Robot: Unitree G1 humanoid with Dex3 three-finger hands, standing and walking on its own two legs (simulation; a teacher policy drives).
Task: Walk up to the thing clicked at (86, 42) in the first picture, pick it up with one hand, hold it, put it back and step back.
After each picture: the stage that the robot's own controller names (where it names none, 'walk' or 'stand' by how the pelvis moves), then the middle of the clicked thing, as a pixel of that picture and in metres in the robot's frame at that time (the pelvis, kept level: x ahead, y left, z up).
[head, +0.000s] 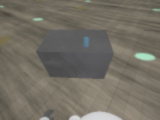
stand; (86, 42) +0.93 +0.13 -0.10
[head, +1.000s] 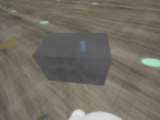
walk; (82, 46) +0.83 +0.20 -0.08
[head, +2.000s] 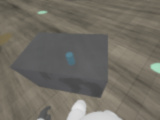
stand; (70, 58) +0.52 +0.26 -0.08
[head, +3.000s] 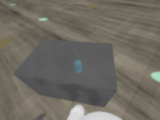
walk; (78, 66) +0.49 +0.16 -0.09
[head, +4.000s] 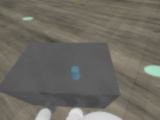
stand; (75, 73) +0.39 +0.16 -0.07
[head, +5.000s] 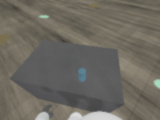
stand; (82, 75) +0.40 +0.11 -0.09
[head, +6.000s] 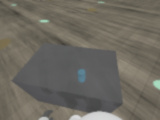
stand; (81, 75) +0.41 +0.12 -0.10
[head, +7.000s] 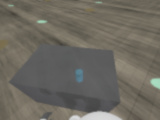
stand; (79, 75) +0.41 +0.14 -0.10
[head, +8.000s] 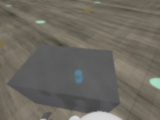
stand; (78, 76) +0.40 +0.14 -0.10
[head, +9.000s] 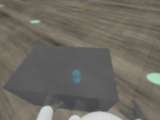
rise first; (76, 76) +0.39 +0.16 -0.10
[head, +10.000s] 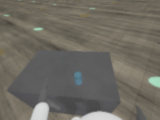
go down; (78, 78) +0.40 +0.16 -0.10
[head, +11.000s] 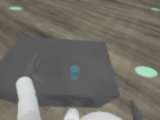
go down; (74, 72) +0.39 +0.14 -0.05
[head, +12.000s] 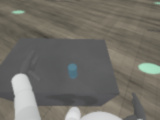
approach; (72, 71) +0.40 +0.15 -0.04
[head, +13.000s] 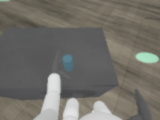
close; (68, 63) +0.42 +0.16 +0.00
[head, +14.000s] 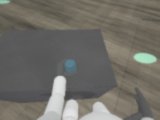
lift; (70, 68) +0.39 +0.13 +0.00
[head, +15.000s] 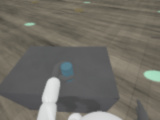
lift; (67, 72) +0.31 +0.17 +0.10
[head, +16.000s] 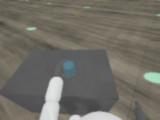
hold; (69, 70) +0.31 +0.16 +0.13
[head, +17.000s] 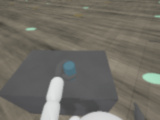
hold; (70, 71) +0.32 +0.16 +0.12
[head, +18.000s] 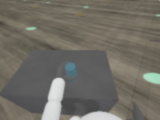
hold; (71, 72) +0.32 +0.15 +0.10
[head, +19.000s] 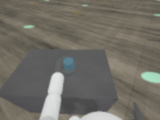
crouch; (69, 66) +0.35 +0.17 +0.11
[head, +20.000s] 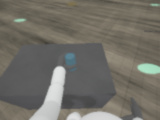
lower; (70, 62) +0.41 +0.15 +0.07
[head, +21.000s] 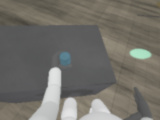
lower; (65, 61) +0.43 +0.15 +0.01
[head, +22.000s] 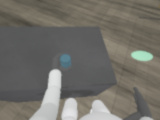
lower; (65, 63) +0.42 +0.16 +0.01
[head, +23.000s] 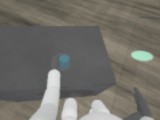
lower; (65, 63) +0.41 +0.16 +0.01
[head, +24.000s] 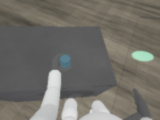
lower; (65, 63) +0.41 +0.16 +0.01
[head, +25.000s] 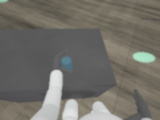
open; (67, 65) +0.41 +0.15 +0.00
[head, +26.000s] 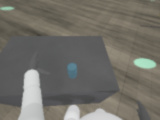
sink last; (72, 70) +0.39 +0.13 -0.03
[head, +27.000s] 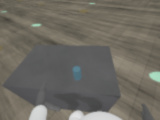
stand; (77, 73) +0.41 +0.16 -0.05
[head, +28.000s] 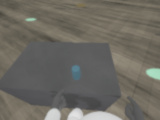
stand; (76, 72) +0.40 +0.15 -0.04
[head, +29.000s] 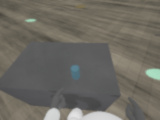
stand; (75, 72) +0.40 +0.16 -0.04
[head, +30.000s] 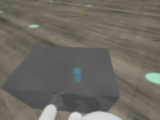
stand; (77, 74) +0.41 +0.14 -0.06
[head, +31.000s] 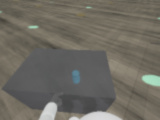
stand; (76, 77) +0.42 +0.15 -0.10
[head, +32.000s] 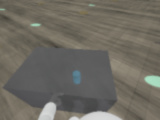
stand; (76, 77) +0.40 +0.14 -0.10
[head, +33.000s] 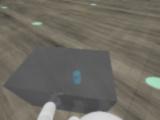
stand; (76, 77) +0.40 +0.14 -0.10
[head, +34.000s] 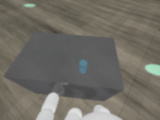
walk; (82, 66) +0.44 +0.07 -0.09
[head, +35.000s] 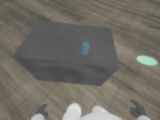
walk; (85, 48) +0.63 +0.12 -0.09
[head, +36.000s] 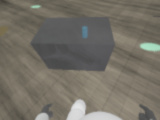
walk; (84, 32) +0.90 +0.16 -0.07
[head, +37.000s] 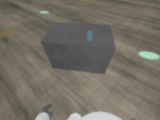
stand; (89, 36) +1.00 +0.11 -0.10
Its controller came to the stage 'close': yes
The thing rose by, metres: 0.20
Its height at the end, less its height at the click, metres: +0.00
